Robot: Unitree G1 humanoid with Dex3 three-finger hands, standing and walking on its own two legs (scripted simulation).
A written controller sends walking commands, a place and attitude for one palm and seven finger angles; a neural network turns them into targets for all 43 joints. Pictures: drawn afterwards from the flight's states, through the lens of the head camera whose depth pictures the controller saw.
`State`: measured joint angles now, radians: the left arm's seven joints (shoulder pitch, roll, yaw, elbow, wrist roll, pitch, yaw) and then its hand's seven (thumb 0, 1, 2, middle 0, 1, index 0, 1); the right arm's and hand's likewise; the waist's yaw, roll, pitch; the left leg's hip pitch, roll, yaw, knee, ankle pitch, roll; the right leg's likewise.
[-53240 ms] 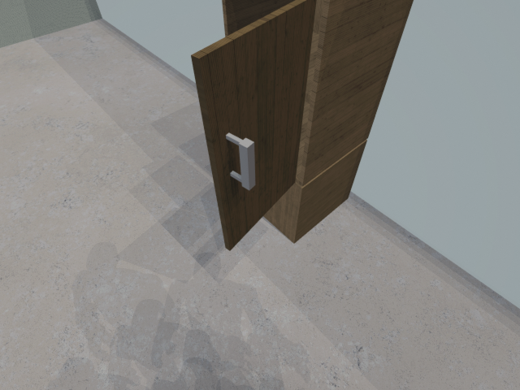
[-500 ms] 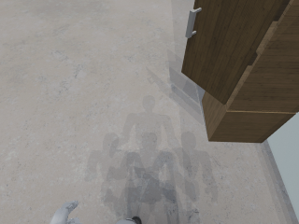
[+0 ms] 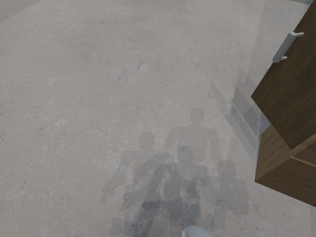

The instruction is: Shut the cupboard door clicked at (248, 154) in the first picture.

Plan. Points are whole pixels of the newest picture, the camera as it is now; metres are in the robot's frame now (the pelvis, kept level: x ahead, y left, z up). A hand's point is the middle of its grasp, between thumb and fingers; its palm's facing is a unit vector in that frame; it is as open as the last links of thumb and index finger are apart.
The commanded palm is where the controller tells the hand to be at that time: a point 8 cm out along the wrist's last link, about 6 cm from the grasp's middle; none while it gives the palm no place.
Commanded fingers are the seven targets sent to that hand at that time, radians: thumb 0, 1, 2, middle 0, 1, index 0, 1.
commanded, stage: walk to a spot facing it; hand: left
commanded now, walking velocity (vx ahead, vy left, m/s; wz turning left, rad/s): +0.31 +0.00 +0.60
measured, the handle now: (287, 47) +0.83 -0.49 +0.02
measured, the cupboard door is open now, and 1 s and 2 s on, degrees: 40 40 40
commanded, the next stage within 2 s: turn to face it in 0.94 s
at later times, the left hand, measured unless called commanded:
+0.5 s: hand out of the picture +0.06 +0.17 -0.17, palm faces +0.42 -0.89 -0.18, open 7.4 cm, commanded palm none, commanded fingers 0.00 0.90 0.90 -0.20 -0.30 -0.20 -0.30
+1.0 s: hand (71, 152) +0.37 +0.31 -0.14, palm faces +0.44 -0.87 -0.22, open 7.4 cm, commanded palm none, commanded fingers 0.00 0.90 0.90 -0.20 -0.30 -0.20 -0.30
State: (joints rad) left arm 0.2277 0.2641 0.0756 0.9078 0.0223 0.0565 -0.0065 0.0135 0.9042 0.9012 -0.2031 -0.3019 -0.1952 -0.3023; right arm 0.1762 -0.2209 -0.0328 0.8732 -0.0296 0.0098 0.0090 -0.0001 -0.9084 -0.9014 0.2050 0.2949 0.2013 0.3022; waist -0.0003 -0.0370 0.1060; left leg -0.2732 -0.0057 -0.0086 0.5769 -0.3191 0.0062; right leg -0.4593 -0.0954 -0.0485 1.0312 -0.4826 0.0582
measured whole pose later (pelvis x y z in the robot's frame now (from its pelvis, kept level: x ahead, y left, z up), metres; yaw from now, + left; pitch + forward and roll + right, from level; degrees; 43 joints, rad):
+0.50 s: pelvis +0.13 +0.01 +0.01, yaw +22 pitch +1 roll +0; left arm 0.36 0.18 0.05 0.97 0.03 -0.06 0.00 0.01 0.90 0.90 -0.21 -0.30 -0.20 -0.30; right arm 0.12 -0.22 -0.05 0.90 -0.02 0.03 0.06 0.00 -0.91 -0.90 0.20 0.29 0.20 0.30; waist 0.03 -0.04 0.10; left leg -0.49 0.06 0.11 0.72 -0.32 0.01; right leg -0.05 -0.15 -0.33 0.42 -0.35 0.07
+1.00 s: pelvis +0.34 +0.08 -0.01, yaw +29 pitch -1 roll +2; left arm 0.13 0.20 0.06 0.89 0.03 -0.04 -0.03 0.01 0.90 0.90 -0.20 -0.30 -0.19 -0.30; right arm 0.39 -0.17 -0.04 1.08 -0.02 -0.03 0.00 0.00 -0.91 -0.90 0.21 0.30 0.20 0.30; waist -0.04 0.00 0.06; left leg -0.10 -0.01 0.03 0.58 -0.44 0.02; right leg -0.40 -0.07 -0.08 0.58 -0.15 -0.01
